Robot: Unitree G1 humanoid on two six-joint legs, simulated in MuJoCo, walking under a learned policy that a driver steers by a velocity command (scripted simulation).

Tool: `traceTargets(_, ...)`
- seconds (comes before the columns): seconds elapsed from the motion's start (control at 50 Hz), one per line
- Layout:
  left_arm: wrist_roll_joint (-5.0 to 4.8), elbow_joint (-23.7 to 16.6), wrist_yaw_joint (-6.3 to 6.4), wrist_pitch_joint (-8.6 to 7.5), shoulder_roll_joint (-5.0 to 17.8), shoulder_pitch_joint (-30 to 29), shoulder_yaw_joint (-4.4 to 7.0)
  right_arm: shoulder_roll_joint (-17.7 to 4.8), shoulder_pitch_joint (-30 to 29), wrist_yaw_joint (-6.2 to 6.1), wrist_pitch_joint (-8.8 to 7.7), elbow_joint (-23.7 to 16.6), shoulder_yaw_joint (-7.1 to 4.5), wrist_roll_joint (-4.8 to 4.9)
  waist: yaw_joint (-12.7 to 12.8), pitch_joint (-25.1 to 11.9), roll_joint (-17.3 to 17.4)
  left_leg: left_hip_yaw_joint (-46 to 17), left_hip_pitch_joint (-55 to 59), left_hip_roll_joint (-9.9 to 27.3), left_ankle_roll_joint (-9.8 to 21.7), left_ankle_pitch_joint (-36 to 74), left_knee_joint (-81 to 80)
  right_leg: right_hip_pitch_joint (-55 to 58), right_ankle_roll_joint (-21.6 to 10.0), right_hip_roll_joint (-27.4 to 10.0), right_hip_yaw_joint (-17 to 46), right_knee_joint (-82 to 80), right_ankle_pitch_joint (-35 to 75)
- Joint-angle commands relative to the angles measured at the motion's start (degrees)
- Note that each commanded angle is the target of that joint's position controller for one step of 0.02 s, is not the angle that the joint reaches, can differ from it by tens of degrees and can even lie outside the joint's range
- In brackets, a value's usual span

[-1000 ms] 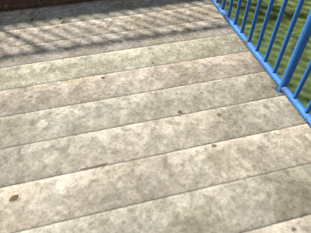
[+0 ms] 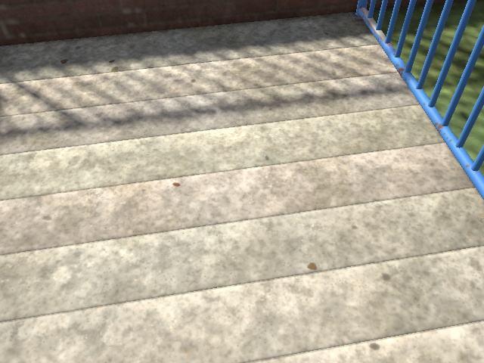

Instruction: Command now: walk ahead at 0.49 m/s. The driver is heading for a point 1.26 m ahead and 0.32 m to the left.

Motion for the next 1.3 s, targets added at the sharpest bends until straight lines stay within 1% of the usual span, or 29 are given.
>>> traceTargets(0.02, -0.2, -3.7, 1.25, -0.88, 8.4, -3.2, 1.27, -2.2, -0.3, 0.3, -0.21, -2.9, -0.43, -0.46, -2.1, 2.8, -4.7, 0.0, 0.5, 0.7, -1.0, 10.8, -10.8, -5.8, -9.1, -14.9, 9.5, -10.6, 6.7)
traceTargets(0.12, -1.29, -1.5, 1.72, -0.09, 9.7, 3.7, 1.53, -1.5, -10.6, 1.8, -0.66, -6.0, 0.52, 0.37, 1.6, 3.8, -4.4, 2.3, 2.3, -2.5, -0.9, 16.1, -24.2, 1.2, -7.7, -15.9, 7.5, -8.7, 6.5)
traceTargets(0.18, -1.45, -0.4, 1.93, 1.01, 10.3, 5.5, 1.95, -2.9, -12.9, 2.85, -1.01, -7.8, 0.38, 0.53, 1.1, 3.8, -4.7, 1.6, 1.0, -3.2, 1.0, 10.6, -27.5, 8.6, -6.6, -19.2, 8.6, -4.8, 9.6)
traceTargets(0.22, -1.33, -0.7, 2.05, 1.73, 11.1, 4.2, 2.28, -4.9, -9.2, 3.19, -1.28, -7.5, -0.36, 0.61, -1.8, 1.4, -6.2, 3.0, 7.2, -5.1, 2.7, 6.1, -28.8, 10.9, -5.3, -19.7, 8.2, 0.3, 20.1)
traceTargets(0.26, -0.63, -1.7, 2.0, 2.31, 9.1, 2.9, 1.4, -9.9, 7.6, 2.64, -1.29, -2.7, -2.94, 0.32, -9.6, -9.6, -4.7, 3.4, 31.4, -5.8, 6.2, 6.8, -28.7, 4.0, -2.4, -14.4, 3.9, 21.1, 29.1)
traceTargets(0.28, 0.14, -3.2, 1.61, 1.6, 3.5, 8.4, -0.39, -16.0, 16.0, 2.31, -1.08, -1.1, -4.38, -1.01, -8.8, -19.5, 6.6, -18.5, 54.5, 9.0, 13.9, 3.2, -28.9, -16.2, 1.2, -7.1, 0.6, 43.9, 9.3)
traceTargets(0.3, -0.67, -2.3, 1.23, 0.14, 1.6, 9.7, -1.16, -13.8, 17.5, 2.66, -0.83, -0.3, -3.72, -0.46, -8.5, -24.4, 14.3, -39.7, 61.7, 15.1, 19.0, -5.1, -39.4, -29.4, 2.5, -0.8, 6.3, 56.4, -23.4)
traceTargets(0.32, -2.28, -3.3, 0.93, -1.03, 8.1, 4.8, 0.44, -9.6, 13.6, 2.73, -1.0, -1.0, -2.29, -0.12, -8.6, -17.1, 9.1, -34.6, 56.5, 13.0, 15.9, -8.8, -40.7, -35.3, 1.1, -4.7, 10.5, 61.6, -22.5)
traceTargets(0.34, -3.07, -4.6, 0.91, -1.63, 9.1, 0.2, 0.63, -7.4, 8.6, 2.54, -1.06, -2.4, -1.61, -0.34, -7.5, -10.7, 5.8, -26.0, 48.5, 11.0, 13.8, -5.6, -41.5, -36.4, 0.2, -7.8, 9.0, 60.9, -17.5)
traceTargets(0.36, -2.52, -4.8, 1.25, -1.59, 8.5, -1.9, 0.74, -5.9, 4.6, 2.66, -1.17, -2.9, -1.07, -0.76, -5.7, -6.1, 1.7, -19.5, 40.0, 8.7, 12.8, 0.1, -43.5, -34.4, 0.4, -10.3, 7.8, 57.1, -12.7)
traceTargets(0.38, -1.7, -4.6, 1.57, -0.96, 8.2, -2.1, 1.21, -4.3, 2.4, 2.79, -1.43, -3.2, -0.59, -1.15, -3.9, -4.0, 1.5, -15.0, 34.5, 6.5, 11.7, 3.8, -45.2, -31.1, 0.5, -12.3, 8.0, 53.1, -9.6)
traceTargets(0.44, -1.11, -4.0, 1.71, 1.08, 4.7, -0.3, 0.99, -4.6, 3.2, 2.92, -1.82, -2.0, -0.61, -1.07, -1.5, -2.2, 1.7, -9.3, 28.5, 4.7, 12.3, 9.5, -49.2, -27.0, 1.7, -13.3, 7.3, 48.0, -6.0)
traceTargets(0.48, -0.69, -5.4, 1.88, 1.52, 4.9, -3.8, 1.13, -6.2, 5.1, 2.3, -1.88, -1.0, -1.06, -1.04, -1.8, -0.6, 0.7, -7.1, 28.9, 4.6, 12.9, 12.3, -50.6, -30.7, 2.8, -13.6, 7.1, 42.7, -1.5)
traceTargets(0.6, -0.66, -9.0, 1.01, 0.82, 3.3, -16.0, 0.59, -7.0, 10.1, 0.88, -1.09, 1.2, -1.14, -0.35, -5.0, 2.2, 0.9, -0.5, 30.4, 1.7, 10.4, 11.1, -52.2, -30.0, 3.9, -11.0, 4.2, 22.1, 14.8)
traceTargets(0.7, -1.22, -11.8, -0.37, 0.22, 4.0, -22.6, 0.23, -7.5, 14.4, 0.56, 0.11, 3.9, -1.61, 0.17, -6.4, 4.2, 1.0, -0.7, 39.7, 5.4, 9.9, 12.8, -49.0, -32.0, 2.2, -9.8, 4.5, 15.3, 11.8)
traceTargets(0.76, -1.28, -12.0, -1.0, -0.35, 6.1, -20.2, 1.02, -8.4, 13.5, 0.25, 0.98, 4.2, -2.12, 0.37, -3.9, 2.1, 2.2, -1.5, 43.1, 6.9, 8.6, 23.7, -43.4, -25.9, 0.1, -7.9, 3.5, 13.3, 5.4)
traceTargets(0.8, -1.06, -7.8, -0.45, -0.62, 10.3, -5.7, 3.41, -7.3, 11.5, 0.32, 1.55, 3.4, -1.58, 0.21, 3.6, -6.4, 2.1, 0.6, 38.1, 2.5, 6.3, 35.4, -27.2, -4.7, -2.3, -5.4, 1.7, 12.2, 5.8)
traceTargets(0.82, -0.12, -5.8, 0.21, -0.62, 14.8, 5.1, 4.65, -5.3, 12.0, 0.34, 1.53, 1.8, -0.54, -0.77, 6.6, -15.6, -4.0, 2.9, 25.2, -1.7, 4.1, 19.0, -9.1, 14.0, -5.9, -16.3, 13.5, 14.1, 6.0)
traceTargets(0.84, -0.2, -4.5, -0.02, -0.21, 17.3, 7.9, 5.09, 2.6, 19.7, 0.83, 0.45, 2.0, 1.5, -0.29, 2.4, -22.8, -19.1, 1.9, 3.1, -11.9, 0.7, -20.8, 9.8, 31.5, -13.9, -28.9, 39.5, 7.3, -5.5)
traceTargets(0.86, -0.53, -5.1, 0.04, -0.35, 11.6, 6.8, 3.47, -4.0, 15.7, 0.83, -0.57, 2.4, -0.04, 1.2, 4.7, -20.2, -12.9, -6.1, -2.0, -9.4, 1.5, -23.7, 16.6, 28.2, -11.5, -27.4, 41.5, 3.2, -11.7)
traceTargets(0.88, -0.57, -5.9, 0.32, -0.6, 9.2, 2.0, 2.74, -6.8, 10.8, 0.78, -1.09, 0.6, -0.99, 2.44, 3.8, -12.2, -11.2, -5.2, -5.4, -6.7, 2.4, -18.6, 17.5, 20.8, -8.8, -26.1, 32.7, 1.9, -10.1)
traceTargets(0.9, -0.31, -6.7, 0.35, -0.84, 7.7, -2.7, 2.2, -6.6, 8.4, 0.34, -1.08, 0.2, -1.08, 2.33, 1.9, -7.9, -7.1, -3.9, -3.3, -3.7, 2.4, -13.2, 15.5, 12.5, -7.4, -24.4, 26.2, -0.1, -5.7)
traceTargets(0.92, 0.02, -6.8, 0.25, -1.07, 5.9, -5.6, 1.81, -6.0, 7.5, -0.01, -0.68, 0.1, -1.52, 1.59, 0.3, -4.6, -6.2, -3.7, -1.0, -2.0, 2.3, -9.6, 12.7, 5.9, -6.6, -22.6, 21.0, -2.3, -2.5)
traceTargets(0.96, 0.82, -6.2, 0.22, -1.41, 4.3, -7.4, 1.47, -3.2, 10.0, 0.14, 0.93, 0.7, -1.69, 1.55, -2.4, -2.9, -8.1, -4.1, 4.5, 0.0, 2.3, -6.3, 10.1, -0.5, -5.7, -20.2, 13.9, -5.7, 0.8)
traceTargets(1.0, 0.72, -5.4, 0.63, -1.69, 5.5, -7.0, 1.87, -1.8, 9.2, 0.18, 2.19, -0.1, -1.72, 1.54, -3.2, -0.8, -7.2, -3.8, 3.0, 0.6, 2.0, -4.0, 8.1, -2.7, -6.2, -19.9, 9.0, -7.7, 4.5)
traceTargets(1.08, 1.0, -4.7, 1.96, -1.4, 7.4, -5.2, 2.5, -1.9, 3.9, 0.66, 2.58, -2.7, -1.96, 0.78, -2.6, 1.4, -5.2, -4.2, -2.8, 0.2, 0.6, 6.4, -1.1, -0.6, -6.0, -19.4, 1.9, -9.0, 9.9)
traceTargets(1.16, 0.51, -4.7, 2.76, -0.69, 8.8, -3.2, 2.75, -0.7, -3.6, 2.14, 2.14, -5.5, -1.1, 0.43, -0.2, 3.2, -4.1, 0.9, -1.8, -0.8, 0.7, 13.7, -13.0, 1.8, -4.8, -18.6, -4.3, -9.4, 12.3)
traceTargets(1.24, -0.36, -3.6, 2.92, 0.91, 10.0, 1.2, 3.27, -0.3, -10.1, 3.65, 2.21, -9.4, -0.46, 0.54, 1.8, 5.2, -3.7, 4.2, -4.7, -2.1, 2.2, 10.1, -19.1, 10.7, -4.4, -21.2, -7.0, -5.8, 17.9)
traceTargets(1.3, -1.0, -4.5, 3.12, 2.15, 12.0, -0.2, 3.9, -2.3, -8.9, 4.63, 2.51, -11.3, -1.29, 0.72, -1.0, 2.5, -6.3, 8.3, 1.6, -5.9, 4.8, 2.5, -20.6, 14.3, -2.8, -22.1, -9.4, 2.1, 39.0)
